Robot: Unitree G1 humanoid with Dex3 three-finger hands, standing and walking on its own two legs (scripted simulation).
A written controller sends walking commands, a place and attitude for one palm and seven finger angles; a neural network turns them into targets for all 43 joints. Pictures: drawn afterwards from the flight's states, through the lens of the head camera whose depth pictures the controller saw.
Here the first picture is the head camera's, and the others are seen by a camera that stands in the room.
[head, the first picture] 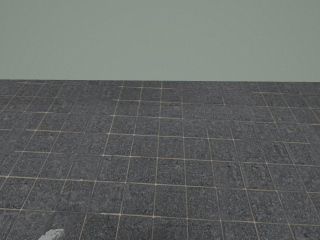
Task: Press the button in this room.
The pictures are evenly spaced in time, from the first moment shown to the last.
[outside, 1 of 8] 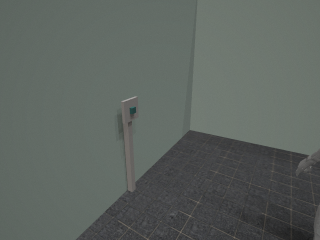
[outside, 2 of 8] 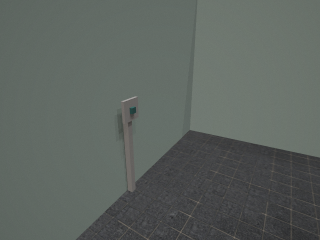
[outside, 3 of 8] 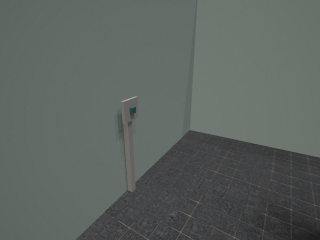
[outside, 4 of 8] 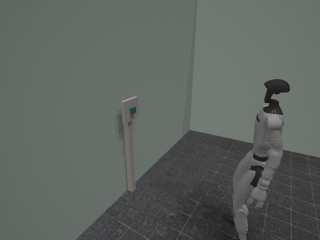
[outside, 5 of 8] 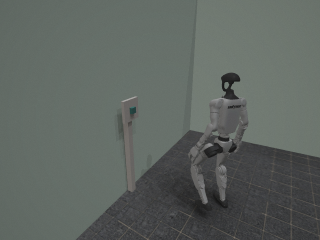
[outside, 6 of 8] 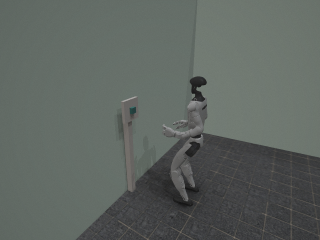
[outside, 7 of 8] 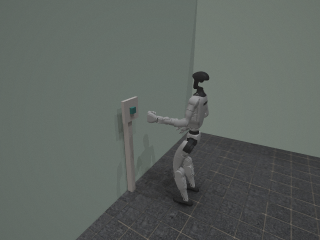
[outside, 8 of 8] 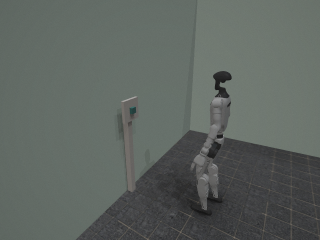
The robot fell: no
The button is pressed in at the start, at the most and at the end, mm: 0 13 0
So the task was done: yes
